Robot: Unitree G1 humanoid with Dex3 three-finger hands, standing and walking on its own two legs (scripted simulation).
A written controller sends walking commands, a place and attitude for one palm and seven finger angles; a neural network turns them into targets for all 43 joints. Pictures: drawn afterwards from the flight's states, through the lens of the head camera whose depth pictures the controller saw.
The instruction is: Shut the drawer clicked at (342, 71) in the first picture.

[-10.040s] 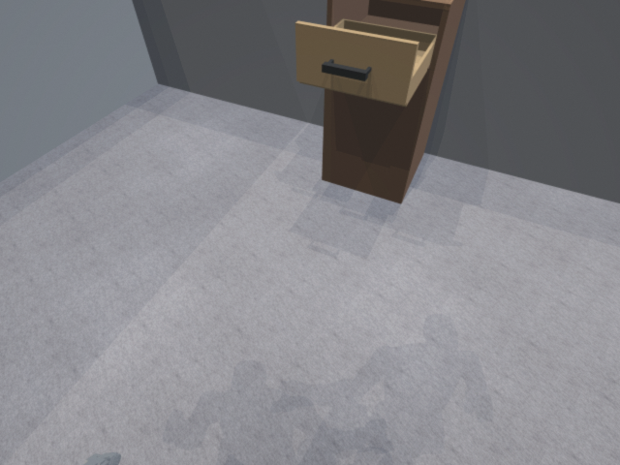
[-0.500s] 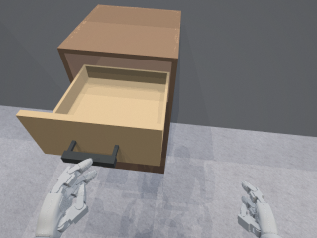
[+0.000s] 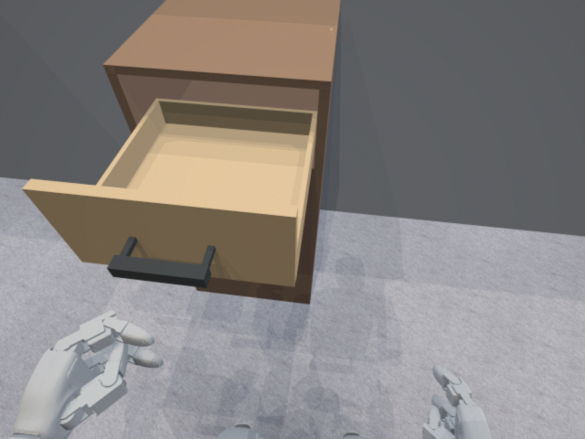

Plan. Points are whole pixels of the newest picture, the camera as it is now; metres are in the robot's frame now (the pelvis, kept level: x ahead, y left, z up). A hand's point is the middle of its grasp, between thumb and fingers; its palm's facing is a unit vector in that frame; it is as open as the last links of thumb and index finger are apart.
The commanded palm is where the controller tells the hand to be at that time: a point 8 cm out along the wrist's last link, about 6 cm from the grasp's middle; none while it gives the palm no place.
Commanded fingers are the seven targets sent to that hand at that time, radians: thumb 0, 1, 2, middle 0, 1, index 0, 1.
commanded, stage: raise the hand and make a fist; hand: left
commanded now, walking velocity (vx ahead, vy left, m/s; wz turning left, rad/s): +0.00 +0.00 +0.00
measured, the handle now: (165, 259) +0.35 +0.20 +0.04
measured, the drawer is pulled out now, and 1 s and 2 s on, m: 0.30 0.30 0.30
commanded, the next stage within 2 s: bring the fist close to the handle in 1.10 s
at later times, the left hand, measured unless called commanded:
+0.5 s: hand (107, 373) +0.18 +0.20 +0.11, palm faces -0.06 -1.00 -0.05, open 3.1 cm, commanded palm +0.14 +0.25 +0.12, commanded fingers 0.00 0.90 0.90 -1.40 -1.60 -1.40 -1.60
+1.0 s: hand (116, 358) +0.18 +0.18 +0.13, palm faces -0.06 -1.00 -0.08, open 3.2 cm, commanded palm +0.14 +0.24 +0.14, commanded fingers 0.00 0.90 0.90 -1.40 -1.60 -1.40 -1.60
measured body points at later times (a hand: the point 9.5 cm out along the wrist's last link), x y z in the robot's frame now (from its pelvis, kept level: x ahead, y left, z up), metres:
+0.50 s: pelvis +0.02 +0.04 +0.01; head +0.02 +0.05 +0.46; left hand +0.18 +0.25 +0.11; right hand +0.23 -0.16 -0.02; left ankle +0.03 +0.12 -0.68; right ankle +0.02 -0.09 -0.68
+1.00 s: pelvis +0.03 +0.03 +0.02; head +0.02 +0.03 +0.47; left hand +0.18 +0.24 +0.14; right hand +0.22 -0.19 -0.02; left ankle +0.03 +0.12 -0.68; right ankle +0.02 -0.09 -0.68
